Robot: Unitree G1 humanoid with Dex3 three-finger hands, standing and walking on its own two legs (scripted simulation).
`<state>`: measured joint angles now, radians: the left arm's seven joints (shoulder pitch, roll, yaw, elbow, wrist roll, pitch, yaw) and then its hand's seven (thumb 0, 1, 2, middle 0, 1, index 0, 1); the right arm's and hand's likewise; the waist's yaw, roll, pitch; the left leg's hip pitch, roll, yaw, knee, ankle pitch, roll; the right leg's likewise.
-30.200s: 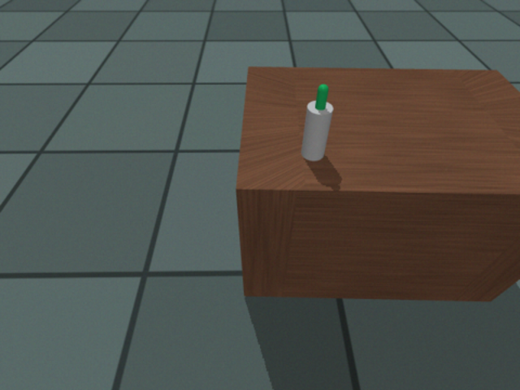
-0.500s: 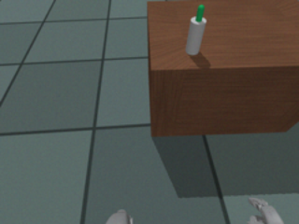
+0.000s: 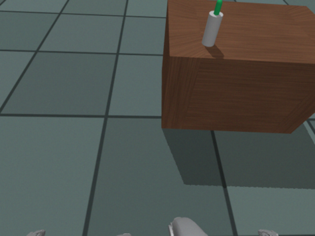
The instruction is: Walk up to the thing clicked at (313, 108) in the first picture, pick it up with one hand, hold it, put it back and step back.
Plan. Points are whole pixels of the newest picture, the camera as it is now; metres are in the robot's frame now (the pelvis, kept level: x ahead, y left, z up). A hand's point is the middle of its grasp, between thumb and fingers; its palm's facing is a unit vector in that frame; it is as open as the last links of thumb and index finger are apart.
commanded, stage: step back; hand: right
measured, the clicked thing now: (213, 23) +1.03 -0.29 +0.00
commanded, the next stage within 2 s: stand in 1.26 s
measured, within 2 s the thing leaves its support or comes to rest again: neither
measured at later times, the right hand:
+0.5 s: hand out of the picture -0.03 -0.27 -0.15, palm faces -0.01 +0.93 -0.36, open 7.4 cm
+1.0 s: hand out of the picture +0.02 -0.26 -0.14, palm faces -0.03 +0.92 -0.38, open 7.4 cm
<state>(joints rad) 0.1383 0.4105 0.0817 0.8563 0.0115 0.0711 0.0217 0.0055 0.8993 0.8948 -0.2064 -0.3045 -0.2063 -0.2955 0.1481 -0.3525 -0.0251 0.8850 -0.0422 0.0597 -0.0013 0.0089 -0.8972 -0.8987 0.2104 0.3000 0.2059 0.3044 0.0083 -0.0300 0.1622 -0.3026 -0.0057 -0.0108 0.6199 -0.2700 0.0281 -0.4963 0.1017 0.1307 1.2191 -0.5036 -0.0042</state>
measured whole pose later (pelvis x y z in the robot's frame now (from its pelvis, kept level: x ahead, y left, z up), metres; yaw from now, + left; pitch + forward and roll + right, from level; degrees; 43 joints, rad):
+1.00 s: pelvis -0.06 +0.00 +0.00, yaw -1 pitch -2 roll +0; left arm 0.16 0.38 0.05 1.02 0.01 0.02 -0.01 0.01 0.90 0.89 -0.21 -0.30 -0.21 -0.30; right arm 0.16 -0.36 -0.05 1.00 -0.04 -0.03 0.00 0.01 -0.90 -0.90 0.21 0.30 0.20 0.30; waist 0.02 -0.02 0.09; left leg -0.28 0.00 0.02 0.57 -0.26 0.02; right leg -0.24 -0.04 0.00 0.76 -0.53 -0.03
